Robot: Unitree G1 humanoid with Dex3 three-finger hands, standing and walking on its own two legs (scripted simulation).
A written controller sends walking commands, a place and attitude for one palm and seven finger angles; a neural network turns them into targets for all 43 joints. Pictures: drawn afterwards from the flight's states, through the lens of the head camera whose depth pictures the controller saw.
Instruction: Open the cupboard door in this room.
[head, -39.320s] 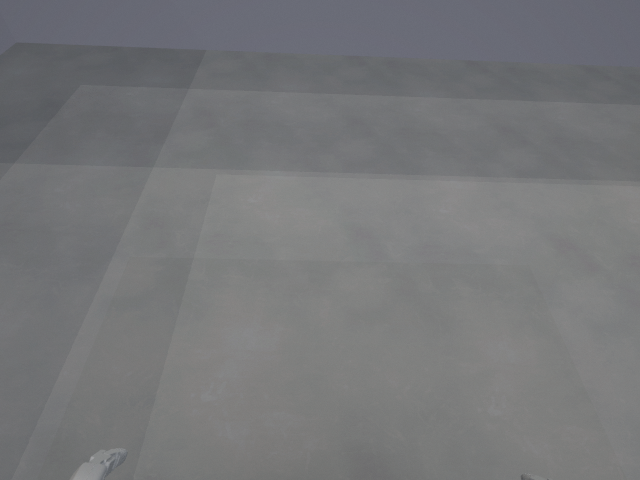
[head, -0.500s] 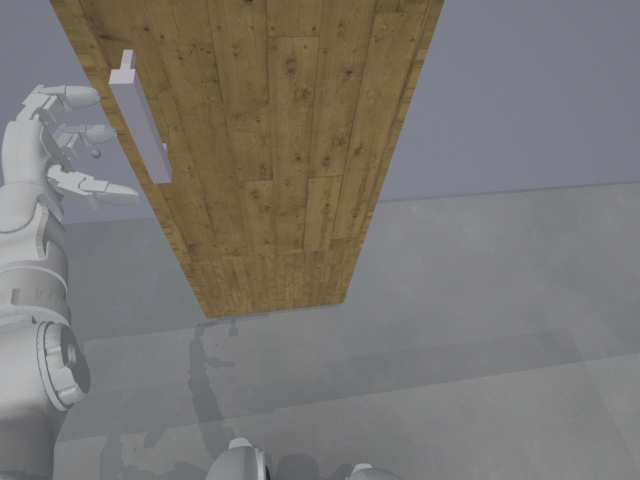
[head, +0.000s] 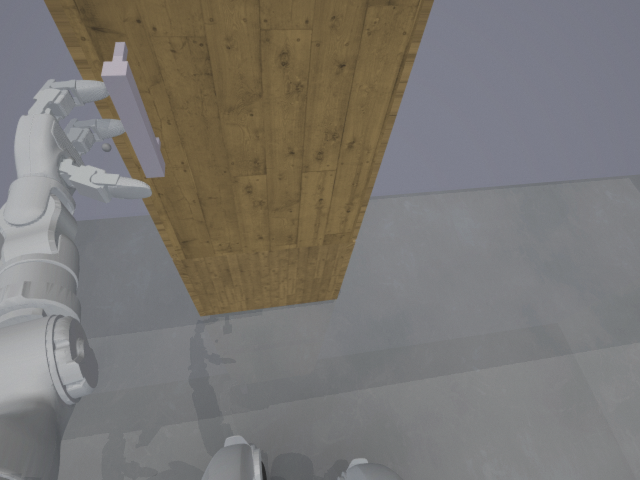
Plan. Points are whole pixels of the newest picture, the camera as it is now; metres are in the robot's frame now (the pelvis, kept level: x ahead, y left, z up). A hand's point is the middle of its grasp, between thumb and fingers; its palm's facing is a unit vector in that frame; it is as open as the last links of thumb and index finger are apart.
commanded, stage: slide the fingers in behind the handle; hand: left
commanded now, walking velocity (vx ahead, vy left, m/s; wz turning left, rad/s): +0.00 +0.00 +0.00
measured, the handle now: (139, 115) +0.55 +0.20 +0.11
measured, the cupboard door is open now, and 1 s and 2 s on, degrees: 0 0 0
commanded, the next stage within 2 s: close the thumb around the handle in 1.22 s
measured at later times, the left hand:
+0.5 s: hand (138, 145) +0.50 +0.20 +0.10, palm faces +0.11 -0.99 +0.02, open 14.0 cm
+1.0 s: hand (155, 143) +0.50 +0.18 +0.11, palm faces +0.13 -0.99 +0.00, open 14.0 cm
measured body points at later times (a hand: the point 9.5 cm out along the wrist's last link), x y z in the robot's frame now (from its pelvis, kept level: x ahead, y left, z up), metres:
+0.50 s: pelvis +0.00 +0.00 +0.00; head +0.10 +0.02 +0.44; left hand +0.49 +0.25 +0.10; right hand +0.02 -0.27 -0.11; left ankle +0.06 +0.10 -0.69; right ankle -0.04 -0.12 -0.69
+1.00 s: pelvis +0.01 -0.01 +0.00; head +0.09 +0.00 +0.44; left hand +0.48 +0.23 +0.11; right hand +0.02 -0.28 -0.12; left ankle +0.06 +0.10 -0.69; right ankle -0.04 -0.12 -0.69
